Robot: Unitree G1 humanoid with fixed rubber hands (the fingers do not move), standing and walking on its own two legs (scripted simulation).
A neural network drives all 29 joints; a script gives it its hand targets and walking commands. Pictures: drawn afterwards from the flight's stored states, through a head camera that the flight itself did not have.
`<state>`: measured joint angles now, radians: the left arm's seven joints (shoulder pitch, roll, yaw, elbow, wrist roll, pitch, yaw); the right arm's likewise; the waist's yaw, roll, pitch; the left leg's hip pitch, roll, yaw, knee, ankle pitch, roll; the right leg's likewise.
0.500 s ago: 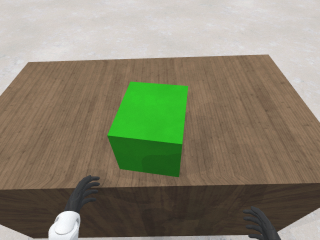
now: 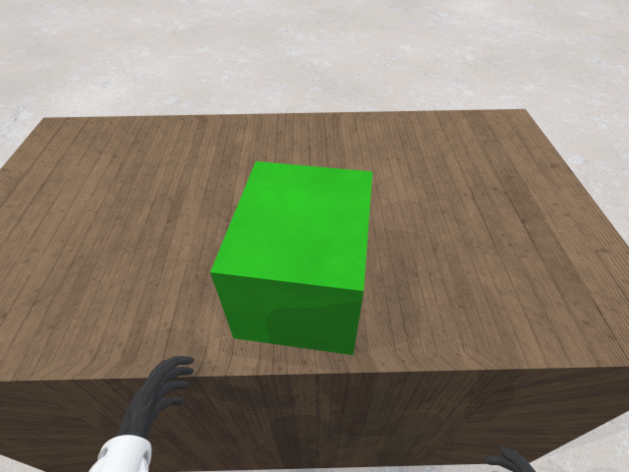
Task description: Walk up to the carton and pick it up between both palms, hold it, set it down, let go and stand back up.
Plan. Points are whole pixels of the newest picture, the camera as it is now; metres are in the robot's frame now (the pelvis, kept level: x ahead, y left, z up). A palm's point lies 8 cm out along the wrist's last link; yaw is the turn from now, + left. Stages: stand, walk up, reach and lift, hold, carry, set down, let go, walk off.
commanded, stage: stand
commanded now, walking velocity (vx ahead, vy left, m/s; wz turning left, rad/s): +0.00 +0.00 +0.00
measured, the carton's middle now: (302, 255) +0.42 +0.04 +0.00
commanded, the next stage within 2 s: none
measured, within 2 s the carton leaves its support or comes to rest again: neither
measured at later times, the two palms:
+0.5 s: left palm (143, 421) +0.18 +0.23 -0.02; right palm out of the picture +0.10 -0.26 -0.10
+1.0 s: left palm (143, 421) +0.18 +0.23 -0.02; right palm out of the picture +0.10 -0.26 -0.10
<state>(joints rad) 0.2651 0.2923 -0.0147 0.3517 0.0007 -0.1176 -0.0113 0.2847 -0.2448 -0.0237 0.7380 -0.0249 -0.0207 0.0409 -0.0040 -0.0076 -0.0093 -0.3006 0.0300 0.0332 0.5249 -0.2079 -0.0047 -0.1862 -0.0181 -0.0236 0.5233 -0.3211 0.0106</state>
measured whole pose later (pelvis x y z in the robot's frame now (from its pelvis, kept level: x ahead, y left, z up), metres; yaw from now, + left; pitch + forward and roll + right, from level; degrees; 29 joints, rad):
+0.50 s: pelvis +0.00 -0.01 +0.00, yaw +0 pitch -1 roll +0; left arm 0.26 0.30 -0.01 0.36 0.00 -0.11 0.00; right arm 0.27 -0.25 -0.02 0.74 -0.02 -0.01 0.04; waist -0.01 0.00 -0.01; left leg -0.30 0.04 0.02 0.53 -0.21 -0.02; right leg -0.18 -0.01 -0.03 0.53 -0.33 0.00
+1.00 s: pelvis +0.00 -0.01 +0.00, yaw +1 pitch -1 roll +0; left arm 0.25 0.29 -0.01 0.36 0.00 -0.10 0.00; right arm 0.27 -0.26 -0.02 0.74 -0.02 0.00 0.04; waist -0.01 0.01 0.00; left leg -0.30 0.04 0.01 0.53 -0.21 -0.02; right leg -0.18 -0.01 -0.04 0.52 -0.33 0.00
